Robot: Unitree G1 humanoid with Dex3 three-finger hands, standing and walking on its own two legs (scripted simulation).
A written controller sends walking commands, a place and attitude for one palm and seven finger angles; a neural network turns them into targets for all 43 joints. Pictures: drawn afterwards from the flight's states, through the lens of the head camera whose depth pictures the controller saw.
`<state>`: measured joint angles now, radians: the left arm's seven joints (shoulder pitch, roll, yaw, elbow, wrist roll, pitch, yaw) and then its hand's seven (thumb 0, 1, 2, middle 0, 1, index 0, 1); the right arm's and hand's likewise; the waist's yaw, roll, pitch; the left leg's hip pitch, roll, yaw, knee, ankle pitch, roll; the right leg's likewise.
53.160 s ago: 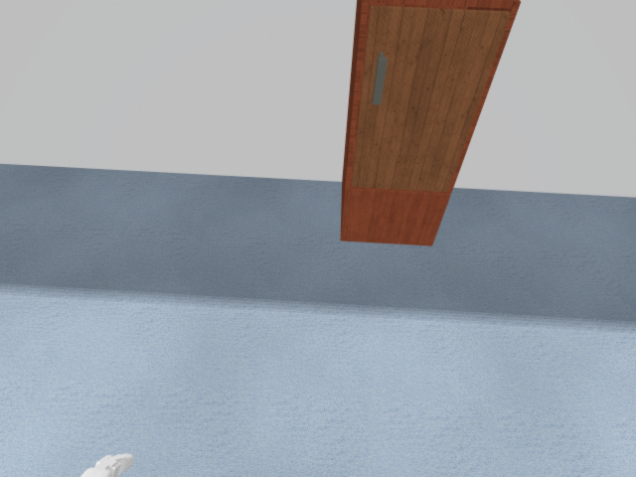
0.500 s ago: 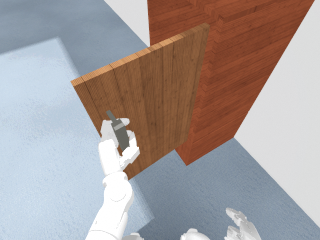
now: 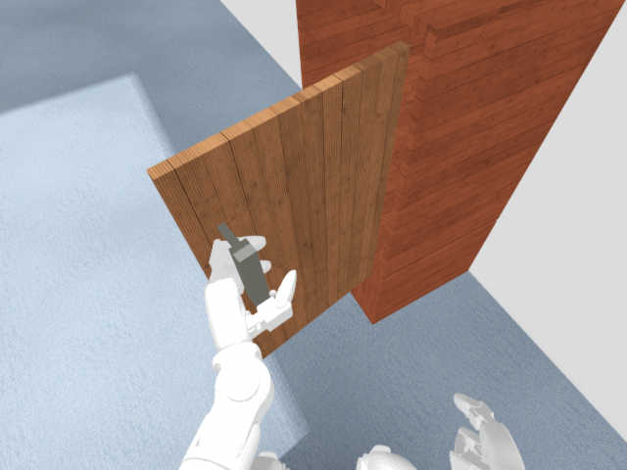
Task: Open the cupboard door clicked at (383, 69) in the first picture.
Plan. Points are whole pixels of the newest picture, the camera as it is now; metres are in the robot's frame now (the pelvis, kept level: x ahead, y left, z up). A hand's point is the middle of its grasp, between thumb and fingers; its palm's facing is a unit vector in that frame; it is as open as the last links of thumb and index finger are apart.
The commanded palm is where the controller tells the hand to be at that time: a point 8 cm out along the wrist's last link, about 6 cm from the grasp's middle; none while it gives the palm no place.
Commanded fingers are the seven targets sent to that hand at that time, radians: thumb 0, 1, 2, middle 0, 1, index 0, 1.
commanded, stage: open thumb and fingers to let go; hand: left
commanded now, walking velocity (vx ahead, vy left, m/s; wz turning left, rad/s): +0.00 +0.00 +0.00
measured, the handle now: (243, 265) +0.37 +0.11 +0.04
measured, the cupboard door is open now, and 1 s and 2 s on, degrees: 100 100 100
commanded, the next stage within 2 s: slide the hand sideways off the handle in 0.52 s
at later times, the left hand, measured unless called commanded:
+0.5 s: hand (273, 295) +0.32 +0.07 +0.04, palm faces +0.29 -0.96 -0.02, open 14.9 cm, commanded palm +0.28 +0.11 +0.04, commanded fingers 0.00 -0.50 0.30 -0.15 -0.30 -0.15 -0.30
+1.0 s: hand (254, 324) +0.28 +0.08 +0.05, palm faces -0.13 -0.99 +0.07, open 16.3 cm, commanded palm +0.25 +0.13 +0.04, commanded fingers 0.00 -0.50 0.30 -0.15 -0.30 -0.15 -0.30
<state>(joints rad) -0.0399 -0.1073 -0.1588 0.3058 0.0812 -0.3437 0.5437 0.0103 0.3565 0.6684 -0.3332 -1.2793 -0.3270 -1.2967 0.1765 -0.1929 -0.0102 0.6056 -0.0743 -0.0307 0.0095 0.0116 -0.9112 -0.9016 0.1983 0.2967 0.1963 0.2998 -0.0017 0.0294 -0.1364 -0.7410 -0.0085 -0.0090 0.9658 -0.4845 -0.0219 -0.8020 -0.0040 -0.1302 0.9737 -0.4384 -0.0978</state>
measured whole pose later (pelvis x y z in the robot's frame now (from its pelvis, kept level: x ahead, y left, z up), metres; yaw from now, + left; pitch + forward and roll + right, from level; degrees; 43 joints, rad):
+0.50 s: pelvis -0.01 +0.02 +0.00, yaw -1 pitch +14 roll +0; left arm -0.11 -0.12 -0.19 0.37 0.11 -0.35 0.59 -0.01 -0.49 0.31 -0.28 -0.76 -0.26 -0.79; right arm 0.19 -0.19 -0.01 0.61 -0.08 -0.03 0.01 0.01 -0.91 -0.90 0.20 0.30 0.20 0.30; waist -0.01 0.03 -0.13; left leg -0.77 -0.01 0.01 1.01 -0.49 0.01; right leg -0.82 -0.01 -0.11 0.99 -0.42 -0.07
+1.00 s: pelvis +0.00 +0.05 +0.00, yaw -2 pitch +13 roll +0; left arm 0.08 0.00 -0.21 0.17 -0.06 -0.34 0.07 -0.01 -0.50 0.30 -0.05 -0.32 -0.14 -0.34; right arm 0.27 -0.23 0.01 0.49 0.00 -0.10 0.03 0.01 -0.91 -0.90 0.20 0.30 0.20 0.30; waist -0.01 0.03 -0.13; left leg -0.72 -0.03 0.04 0.99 -0.50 0.05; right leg -0.78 -0.02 -0.08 0.97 -0.42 -0.03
